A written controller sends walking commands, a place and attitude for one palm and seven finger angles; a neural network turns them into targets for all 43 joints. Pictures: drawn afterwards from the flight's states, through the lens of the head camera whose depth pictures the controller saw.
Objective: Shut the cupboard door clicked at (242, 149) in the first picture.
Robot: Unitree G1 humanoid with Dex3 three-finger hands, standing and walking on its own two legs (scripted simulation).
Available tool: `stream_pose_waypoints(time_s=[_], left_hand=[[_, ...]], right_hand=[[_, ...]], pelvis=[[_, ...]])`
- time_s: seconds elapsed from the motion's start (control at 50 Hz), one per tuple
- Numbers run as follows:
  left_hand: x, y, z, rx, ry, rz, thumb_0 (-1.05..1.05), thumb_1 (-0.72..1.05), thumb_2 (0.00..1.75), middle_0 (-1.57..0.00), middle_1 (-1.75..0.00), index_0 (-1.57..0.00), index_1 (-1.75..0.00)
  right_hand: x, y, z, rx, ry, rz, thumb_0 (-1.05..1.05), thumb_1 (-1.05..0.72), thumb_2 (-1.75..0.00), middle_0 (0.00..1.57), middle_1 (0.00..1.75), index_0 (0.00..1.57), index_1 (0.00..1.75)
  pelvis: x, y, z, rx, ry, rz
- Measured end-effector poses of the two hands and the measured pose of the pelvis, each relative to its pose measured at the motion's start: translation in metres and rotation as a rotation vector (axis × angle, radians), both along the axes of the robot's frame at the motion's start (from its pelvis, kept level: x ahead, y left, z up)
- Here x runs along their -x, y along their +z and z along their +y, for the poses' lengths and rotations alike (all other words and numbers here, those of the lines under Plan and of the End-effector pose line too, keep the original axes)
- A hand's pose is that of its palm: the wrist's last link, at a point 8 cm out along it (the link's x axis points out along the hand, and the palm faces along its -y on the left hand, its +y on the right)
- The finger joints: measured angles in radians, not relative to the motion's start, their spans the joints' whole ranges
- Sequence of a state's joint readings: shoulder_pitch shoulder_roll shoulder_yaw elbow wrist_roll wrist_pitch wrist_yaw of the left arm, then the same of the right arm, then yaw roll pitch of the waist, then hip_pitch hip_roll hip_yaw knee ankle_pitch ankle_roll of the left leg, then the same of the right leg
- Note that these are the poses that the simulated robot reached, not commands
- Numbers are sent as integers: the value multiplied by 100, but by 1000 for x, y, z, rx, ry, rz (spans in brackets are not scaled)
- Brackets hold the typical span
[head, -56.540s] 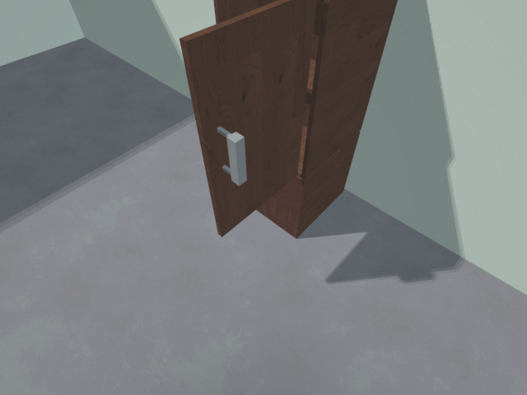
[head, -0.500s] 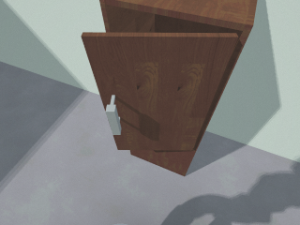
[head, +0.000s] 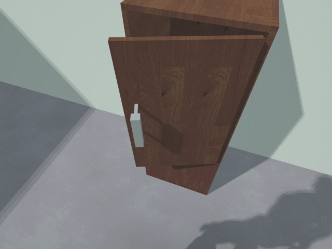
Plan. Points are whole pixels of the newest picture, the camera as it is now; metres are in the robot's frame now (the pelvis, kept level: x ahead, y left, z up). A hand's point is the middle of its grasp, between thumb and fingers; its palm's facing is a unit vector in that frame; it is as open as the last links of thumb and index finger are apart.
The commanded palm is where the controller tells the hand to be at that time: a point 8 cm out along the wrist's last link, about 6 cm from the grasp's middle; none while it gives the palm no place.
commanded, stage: come to a stop and stand still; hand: left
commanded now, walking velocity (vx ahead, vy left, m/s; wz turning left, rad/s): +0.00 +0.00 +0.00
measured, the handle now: (137, 125) +0.47 +0.12 -0.02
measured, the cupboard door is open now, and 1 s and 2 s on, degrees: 23 23 23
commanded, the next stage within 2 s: look again from close up in 0.02 s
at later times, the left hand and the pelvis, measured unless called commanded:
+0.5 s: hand out of the picture +0.04 +0.17 -0.17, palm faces -0.02 -0.98 -0.20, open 7.4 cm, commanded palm none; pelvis +0.02 -0.01 +0.00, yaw +0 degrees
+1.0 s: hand out of the picture +0.04 +0.15 -0.18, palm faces +0.02 -0.98 -0.21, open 7.4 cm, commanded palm none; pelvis +0.04 -0.04 +0.00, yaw +3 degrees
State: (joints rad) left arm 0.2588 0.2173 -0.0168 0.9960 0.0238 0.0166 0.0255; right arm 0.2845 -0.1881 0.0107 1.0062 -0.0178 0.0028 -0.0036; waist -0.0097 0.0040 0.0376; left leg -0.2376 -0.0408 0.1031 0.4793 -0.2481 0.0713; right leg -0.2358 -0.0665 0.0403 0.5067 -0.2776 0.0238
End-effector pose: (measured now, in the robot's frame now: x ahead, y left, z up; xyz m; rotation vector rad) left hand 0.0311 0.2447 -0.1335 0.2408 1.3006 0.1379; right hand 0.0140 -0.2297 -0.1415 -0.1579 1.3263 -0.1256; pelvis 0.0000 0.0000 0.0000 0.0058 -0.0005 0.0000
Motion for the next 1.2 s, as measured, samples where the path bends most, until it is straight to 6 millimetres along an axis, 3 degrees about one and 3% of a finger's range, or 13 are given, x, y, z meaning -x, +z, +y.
stream_pose_waypoints(time_s=[0.14, 0.26, 0.54, 0.8, 1.0, 1.2], left_hand=[[21, -4, -5, 15, 21, 77, 0, 90, 90, -20, -30, -20, -30], [23, -8, -15, 38, 31, 98, 0, 90, 90, -20, -30, -20, -30], [-11, -9, -25, 47, 18, 34, 0, 90, 90, -20, -30, -20, -30], [-31, -2, -21, 10, 17, 4, 0, 90, 90, -20, -30, -20, -30], [-5, -12, -51, 44, 76, 88, 0, 90, 90, -20, -30, -20, -30], [32, -21, -99, 87, 146, 181, 0, 90, 90, -20, -30, -20, -30]], right_hand=[[-4, 2, -4, 11, 1, 18, 0, -91, -90, 20, 30, 20, 30], [-20, 5, -10, 27, 10, 0, 0, -90, -90, 20, 30, 20, 30], [-57, 10, -23, 47, 24, -64, 0, -90, -90, 20, 30, 20, 30], [-53, 8, -31, 41, 23, -24, 0, -90, -90, 20, 30, 20, 30], [-36, -1, -33, 15, 15, 72, 0, -90, -90, 20, 30, 20, 30], [-36, -8, -67, 47, -1, 110, 0, -90, -90, 20, 30, 20, 30]], pelvis=[[-5, 1, -1, -2, -3, 0], [-10, 2, -5, -1, -1, -3], [-21, 3, -14, 0, -1, -8], [-28, 5, -23, -4, 9, -3], [-39, 0, -41, -8, 45, 2], [-44, -8, -72, 13, 61, 13]])
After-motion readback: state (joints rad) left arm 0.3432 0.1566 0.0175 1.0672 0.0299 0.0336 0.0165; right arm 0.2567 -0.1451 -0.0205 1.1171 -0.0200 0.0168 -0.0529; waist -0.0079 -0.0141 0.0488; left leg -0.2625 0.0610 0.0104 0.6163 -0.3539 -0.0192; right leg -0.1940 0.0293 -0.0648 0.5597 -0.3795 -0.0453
